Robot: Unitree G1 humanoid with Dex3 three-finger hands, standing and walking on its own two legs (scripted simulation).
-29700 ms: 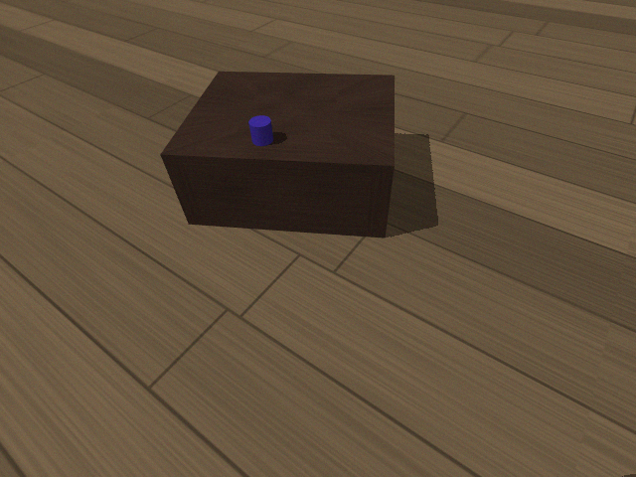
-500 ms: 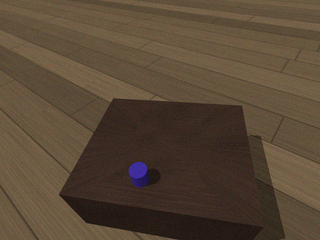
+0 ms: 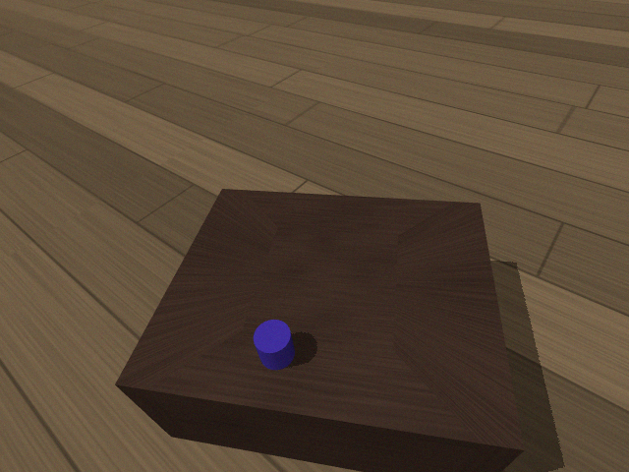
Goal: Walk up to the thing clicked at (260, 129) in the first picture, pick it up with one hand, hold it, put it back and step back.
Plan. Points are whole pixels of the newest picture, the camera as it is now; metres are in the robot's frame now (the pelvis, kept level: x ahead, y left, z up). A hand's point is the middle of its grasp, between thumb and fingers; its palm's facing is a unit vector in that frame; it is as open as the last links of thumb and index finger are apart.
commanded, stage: stand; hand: left
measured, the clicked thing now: (274, 344) +0.50 +0.16 -0.35
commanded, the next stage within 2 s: none
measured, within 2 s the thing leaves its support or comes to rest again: neither
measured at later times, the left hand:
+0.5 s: hand out of the picture +0.09 +0.25 -0.15, palm faces +0.02 -0.93 -0.36, open 10.2 cm
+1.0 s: hand out of the picture +0.07 +0.24 -0.15, palm faces +0.01 -0.93 -0.36, open 7.4 cm
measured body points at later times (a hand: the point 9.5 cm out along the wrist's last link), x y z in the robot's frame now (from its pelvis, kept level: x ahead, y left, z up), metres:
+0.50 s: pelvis +0.01 +0.00 +0.00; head +0.02 -0.02 +0.45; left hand +0.09 +0.30 -0.12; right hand +0.10 -0.30 -0.14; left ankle -0.02 +0.14 -0.74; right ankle +0.04 -0.12 -0.74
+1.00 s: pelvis +0.01 -0.01 +0.00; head +0.01 -0.02 +0.45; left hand +0.07 +0.29 -0.12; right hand +0.07 -0.31 -0.14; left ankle -0.02 +0.14 -0.74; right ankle +0.04 -0.12 -0.74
